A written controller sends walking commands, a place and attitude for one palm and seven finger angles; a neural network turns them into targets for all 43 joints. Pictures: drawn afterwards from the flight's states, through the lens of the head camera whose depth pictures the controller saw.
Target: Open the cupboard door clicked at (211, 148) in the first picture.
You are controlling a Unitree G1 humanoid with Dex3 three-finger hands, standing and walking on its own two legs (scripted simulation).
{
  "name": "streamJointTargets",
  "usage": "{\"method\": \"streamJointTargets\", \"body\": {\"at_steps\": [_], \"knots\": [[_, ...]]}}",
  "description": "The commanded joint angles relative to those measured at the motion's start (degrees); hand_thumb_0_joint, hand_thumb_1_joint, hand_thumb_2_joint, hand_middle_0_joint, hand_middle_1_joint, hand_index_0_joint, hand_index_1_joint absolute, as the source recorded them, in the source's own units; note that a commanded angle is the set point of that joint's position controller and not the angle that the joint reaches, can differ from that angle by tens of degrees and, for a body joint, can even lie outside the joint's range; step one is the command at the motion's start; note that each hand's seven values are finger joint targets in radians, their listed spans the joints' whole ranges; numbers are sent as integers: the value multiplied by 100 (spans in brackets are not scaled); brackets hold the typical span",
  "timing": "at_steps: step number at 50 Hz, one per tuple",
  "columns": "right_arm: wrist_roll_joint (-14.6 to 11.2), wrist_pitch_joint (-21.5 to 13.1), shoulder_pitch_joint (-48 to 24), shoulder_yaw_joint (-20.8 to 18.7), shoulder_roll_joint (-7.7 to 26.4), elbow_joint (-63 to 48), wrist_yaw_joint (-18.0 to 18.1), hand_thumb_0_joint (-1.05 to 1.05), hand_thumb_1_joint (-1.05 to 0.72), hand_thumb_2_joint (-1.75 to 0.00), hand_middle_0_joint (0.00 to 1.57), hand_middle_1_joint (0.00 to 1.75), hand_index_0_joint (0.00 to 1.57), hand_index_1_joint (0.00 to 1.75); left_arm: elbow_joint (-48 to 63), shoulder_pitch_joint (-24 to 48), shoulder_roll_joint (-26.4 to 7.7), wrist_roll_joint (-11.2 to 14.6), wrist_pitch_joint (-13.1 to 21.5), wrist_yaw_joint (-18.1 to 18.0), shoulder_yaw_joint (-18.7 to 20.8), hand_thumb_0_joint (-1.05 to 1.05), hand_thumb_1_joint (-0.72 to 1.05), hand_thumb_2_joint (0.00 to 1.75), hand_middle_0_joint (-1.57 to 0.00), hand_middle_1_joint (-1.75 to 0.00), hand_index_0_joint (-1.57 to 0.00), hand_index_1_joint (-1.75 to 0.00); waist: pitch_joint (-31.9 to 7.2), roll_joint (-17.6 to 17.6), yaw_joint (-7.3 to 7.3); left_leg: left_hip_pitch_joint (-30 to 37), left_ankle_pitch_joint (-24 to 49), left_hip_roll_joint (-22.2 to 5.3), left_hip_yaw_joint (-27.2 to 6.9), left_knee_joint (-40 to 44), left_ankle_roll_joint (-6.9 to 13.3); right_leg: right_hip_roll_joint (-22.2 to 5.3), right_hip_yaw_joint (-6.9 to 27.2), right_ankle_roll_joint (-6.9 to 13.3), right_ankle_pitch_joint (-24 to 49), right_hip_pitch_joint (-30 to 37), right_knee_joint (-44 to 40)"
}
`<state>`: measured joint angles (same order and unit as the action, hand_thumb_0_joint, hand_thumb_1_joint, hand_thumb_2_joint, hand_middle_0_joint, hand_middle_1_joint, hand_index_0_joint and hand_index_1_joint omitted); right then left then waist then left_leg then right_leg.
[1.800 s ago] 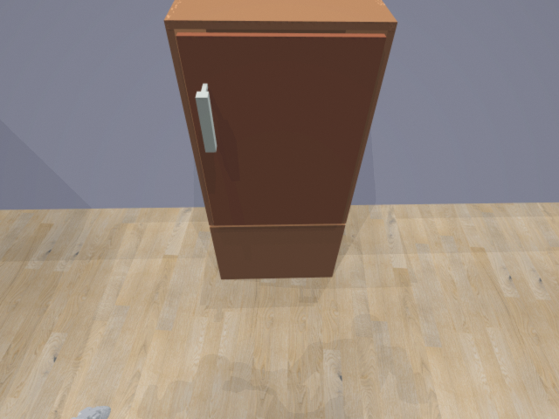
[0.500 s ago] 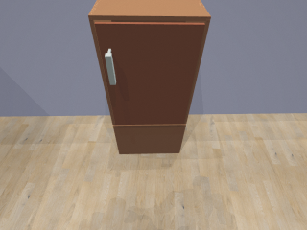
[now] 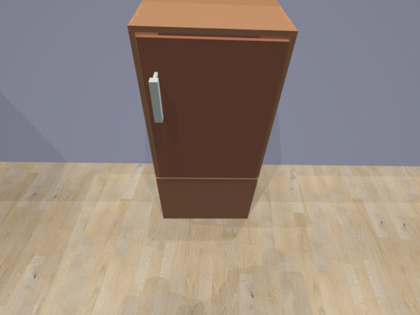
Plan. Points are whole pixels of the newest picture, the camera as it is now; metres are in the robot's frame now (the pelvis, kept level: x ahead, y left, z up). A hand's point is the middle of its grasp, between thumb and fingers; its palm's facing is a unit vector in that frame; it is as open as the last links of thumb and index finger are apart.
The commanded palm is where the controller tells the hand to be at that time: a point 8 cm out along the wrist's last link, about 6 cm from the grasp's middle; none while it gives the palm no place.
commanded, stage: take the last steps up to it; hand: left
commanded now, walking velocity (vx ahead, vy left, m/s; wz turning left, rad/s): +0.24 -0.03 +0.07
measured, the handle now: (157, 97) +0.70 +0.21 +0.04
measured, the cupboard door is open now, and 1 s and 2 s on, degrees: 0 0 0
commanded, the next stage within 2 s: come to a stop and stand still in 0.32 s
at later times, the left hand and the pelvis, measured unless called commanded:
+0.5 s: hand (143, 301) +0.19 +0.16 -0.17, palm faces +0.08 -0.97 -0.24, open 7.3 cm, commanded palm none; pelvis +0.13 -0.03 -0.01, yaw +3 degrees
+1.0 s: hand out of the picture +0.16 +0.20 -0.18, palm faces +0.11 -0.97 -0.21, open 7.4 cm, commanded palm none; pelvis +0.15 +0.00 +0.00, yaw +2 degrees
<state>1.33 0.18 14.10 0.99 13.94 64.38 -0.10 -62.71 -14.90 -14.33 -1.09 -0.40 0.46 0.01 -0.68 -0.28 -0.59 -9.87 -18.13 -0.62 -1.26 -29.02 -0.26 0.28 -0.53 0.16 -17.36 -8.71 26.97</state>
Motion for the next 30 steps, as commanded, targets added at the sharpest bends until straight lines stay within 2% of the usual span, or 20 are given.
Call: {"method": "streamJointTargets", "body": {"at_steps": [1, 2, 3, 4, 5, 6, 7, 10, 13, 15, 17, 18, 19, 20, 21, 22, 23, 25, 27, 30], "knots": [[-18, -182, 253, -191, 483, -307, 84, 0, -90, -90, 20, 30, 20, 30, 167, -419, -830, 14, 120, -74, 275, 0, 90, 90, -20, -30, -20, -30, 810, -421, 56, -847, -351, -149, 146, -210, 195, -994, 1086, 583, -997, -266, -786], [-26, -208, 458, -198, 433, -274, 93, 0, -90, -90, 20, 30, 20, 30, 175, -389, -767, 14, 134, -77, 279, 0, 90, 90, -20, -30, -20, -30, 805, -305, 134, -684, -206, -179, 91, -120, 230, -917, 905, 562, -703, -376, -533], [-32, -251, 738, -210, 431, -190, 104, 0, -90, -90, 20, 30, 20, 30, 210, -327, -630, 14, 142, -76, 276, 0, 90, 90, -20, -30, -20, -30, 747, 110, 252, -292, 173, -338, -174, 256, 315, -662, 552, 454, -325, -594, 12], [-17, -295, 1142, -267, 626, -26, 135, 0, -90, -90, 20, 30, 20, 30, 271, -227, -405, 19, 147, -66, 244, 0, 90, 90, -20, -30, -20, -30, 688, 883, 382, 349, 748, -874, -1033, 724, 604, -197, -38, 241, -75, -1184, 1107], [2, -330, 1719, -365, 845, 133, 204, 0, -90, -90, 20, 30, 20, 30, 420, 82, -191, 8, 201, -73, 204, 0, 90, 90, -20, -30, -20, -30, 768, 1663, 568, 1140, 1953, -1588, -2090, 1177, 1082, 113, -520, 69, -719, -2240, 2209], [18, -339, 2070, -326, 709, 235, 266, 0, -90, -90, 20, 30, 20, 30, 606, 450, -208, -13, 256, -110, 188, 0, 90, 90, -20, -30, -20, -30, 988, 1407, 671, 1596, 3452, -1922, -2527, 1200, 1445, -20, -225, 80, -1604, -3069, 2964], [11, -352, 2023, -299, 582, 208, 303, 0, -90, -90, 20, 30, 20, 30, 615, 523, -169, -4, 278, -108, 226, 0, 90, 90, -20, -30, -20, -30, 1038, 965, 589, 1585, 4102, -2040, -2311, 1057, 1561, -303, -27, 110, -1597, -3202, 3284], [-6, -405, 1572, -310, 411, 53, 326, 0, -90, -90, 20, 30, 20, 30, 635, 507, 91, 30, 238, 10, 254, 0, 90, 90, -20, -30, -20, -30, 966, 752, 343, 1074, 3406, -1652, -1526, 1254, 1352, -513, -111, 51, -1050, -2744, 2900], [9, -411, 1477, -345, 321, 66, 329, 0, -90, -90, 20, 30, 20, 30, 676, 555, 272, 29, 209, 58, 256, 0, 90, 90, -20, -30, -20, -30, 805, 901, 278, 709, 3054, -1289, -902, 1263, 1082, -433, -395, 47, -449, -1998, 1826], [9, -378, 1366, -371, 315, 79, 324, 0, -90, -90, 20, 30, 20, 30, 608, 276, 276, 38, 220, 59, 294, 0, 90, 90, -20, -30, -20, -30, 586, 799, 124, 439, 2994, -1170, -699, 1012, 924, -223, -592, 107, 39, -1145, 1067], [-42, -340, 1309, -396, 322, 108, 303, 0, -90, -90, 20, 30, 20, 30, 329, -526, 134, 12, 244, 24, 374, 0, 90, 90, -20, -30, -20, -30, 317, 498, -244, -57, 2766, -946, -397, 262, 721, -49, -751, 149, 821, 181, 407], [-76, -343, 1373, -383, 186, 103, 264, 0, -90, -90, 20, 30, 20, 30, 184, -1057, -139, -9, 306, -21, 443, 0, 90, 90, -20, -30, -20, -30, 46, 72, -469, -569, 2258, -740, -201, -617, 532, -388, -323, 269, 909, 1137, 159], [-110, -367, 1556, -324, -158, -6, 196, 0, -90, -90, 20, 30, 20, 30, 60, -1597, -655, -51, 389, -103, 566, 0, 90, 90, -20, -30, -20, -30, -442, -1146, -589, -1669, 342, -101, 362, -2211, 253, -1826, 1551, 826, 935, 2070, -312], [-117, -307, 1475, -362, -198, -175, 200, 0, -90, -90, 20, 30, 20, 30, 47, -1810, -909, 35, 358, -148, 589, 0, 90, 90, -20, -30, -20, -30, -609, -1149, -558, -2002, -1663, 83, 310, -3738, 244, -2764, 2739, 1342, 847, 1795, -1133], [-96, -263, 1027, -403, -229, -180, 183, 0, -90, -90, 20, 30, 20, 30, 113, -1352, -790, 53, 315, -174, 559, 0, 90, 90, -20, -30, -20, -30, -79, -976, -522, -2159, -1493, -240, 69, -4209, 275, -2541, 2534, 1377, 250, 893, -1287], [-58, -236, 832, -397, -261, -255, 164, 0, -90, -90, 20, 30, 20, 30, 259, -861, -489, 28, 296, -217, 485, 0, 90, 90, -20, -30, -20, -30, 455, -806, -348, -2287, -1122, -440, 39, -4294, 243, -2447, 2184, 1362, 440, 208, -1333], [-30, -182, 819, -375, -326, -231, 155, 0, -90, -90, 20, 30, 20, 30, 370, -459, -229, -1, 277, -254, 400, 0, 90, 90, -20, -30, -20, -30, 674, -512, -142, -2005, -861, -569, -16, -4026, 176, -2242, 1564, 1256, 1057, -403, -1270], [-41, -60, 1094, -311, -578, -117, 172, 0, -90, -90, 20, 30, 20, 30, 492, -41, -54, -53, 259, -302, 331, 0, 90, 90, -20, -30, -20, -30, 444, -248, 185, -1238, -793, -545, 137, -3000, 19, -1920, 572, 1073, 2750, -881, -1028], [-86, 41, 1093, -287, -623, -125, 166, 0, -90, -90, 20, 30, 20, 30, 535, -47, -214, -51, 188, -313, 332, 0, 90, 90, -20, -30, -20, -30, 276, -555, 186, -937, -574, -376, 377, -2160, -72, -1671, 78, 974, 3548, -869, -727], [-77, 88, 615, -347, -443, -357, 162, 0, -90, -90, 20, 30, 20, 30, 515, -297, -370, -46, 103, -331, 416, 0, 90, 90, -20, -30, -20, -30, 138, -588, -2, -1126, -399, -205, 531, -1674, -143, -1689, 205, 1034, 4234, -285, -408]]}}
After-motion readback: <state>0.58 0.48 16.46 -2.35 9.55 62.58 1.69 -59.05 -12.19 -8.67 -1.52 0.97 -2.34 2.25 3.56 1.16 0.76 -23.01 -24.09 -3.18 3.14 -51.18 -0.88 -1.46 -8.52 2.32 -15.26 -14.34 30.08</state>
